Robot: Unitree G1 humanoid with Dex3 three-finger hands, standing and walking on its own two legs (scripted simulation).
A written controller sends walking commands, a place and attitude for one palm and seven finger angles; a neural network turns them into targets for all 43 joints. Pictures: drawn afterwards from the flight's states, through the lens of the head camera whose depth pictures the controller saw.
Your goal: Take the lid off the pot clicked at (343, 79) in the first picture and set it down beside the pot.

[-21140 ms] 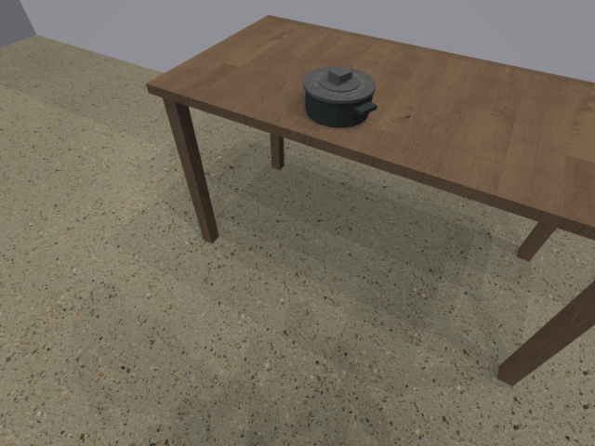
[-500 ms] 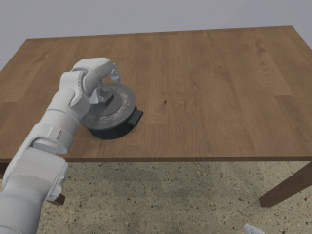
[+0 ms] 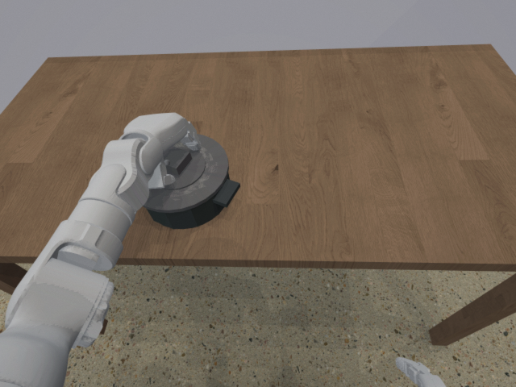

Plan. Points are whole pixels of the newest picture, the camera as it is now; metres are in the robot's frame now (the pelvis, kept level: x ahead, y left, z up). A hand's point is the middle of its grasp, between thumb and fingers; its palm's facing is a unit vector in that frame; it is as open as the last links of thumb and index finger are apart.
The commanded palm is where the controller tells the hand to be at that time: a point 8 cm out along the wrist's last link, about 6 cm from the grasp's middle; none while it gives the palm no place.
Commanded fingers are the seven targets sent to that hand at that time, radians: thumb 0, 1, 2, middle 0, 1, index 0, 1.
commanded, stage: lower the open fingers around the knob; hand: left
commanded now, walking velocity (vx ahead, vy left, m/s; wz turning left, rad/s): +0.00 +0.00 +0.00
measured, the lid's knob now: (174, 160) +0.48 +0.15 +0.07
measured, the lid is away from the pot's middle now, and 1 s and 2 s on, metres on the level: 0.00 0.00 0.01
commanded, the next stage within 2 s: close the fingers and squeeze the knob in 0.12 s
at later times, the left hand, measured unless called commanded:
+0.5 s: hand (166, 167) +0.44 +0.15 +0.10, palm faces -0.35 -0.03 -0.93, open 10.0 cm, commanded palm +0.43 +0.16 +0.16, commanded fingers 0.00 -0.01 1.06 -0.57 -0.82 -0.57 -0.82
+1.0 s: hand (164, 162) +0.45 +0.15 +0.10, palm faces -0.35 -0.04 -0.94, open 8.0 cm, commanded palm +0.44 +0.16 +0.16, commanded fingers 0.00 0.31 0.86 -0.71 -1.02 -0.71 -1.02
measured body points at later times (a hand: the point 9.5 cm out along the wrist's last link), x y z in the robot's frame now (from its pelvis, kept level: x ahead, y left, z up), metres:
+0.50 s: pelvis -0.02 +0.00 +0.00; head +0.02 -0.03 +0.45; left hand +0.45 +0.15 +0.15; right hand +0.08 -0.26 -0.14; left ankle +0.04 +0.11 -0.73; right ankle -0.06 -0.12 -0.73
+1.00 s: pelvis -0.01 +0.01 +0.00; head +0.04 -0.02 +0.45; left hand +0.46 +0.15 +0.15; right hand +0.08 -0.25 -0.14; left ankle +0.04 +0.11 -0.73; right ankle -0.06 -0.12 -0.73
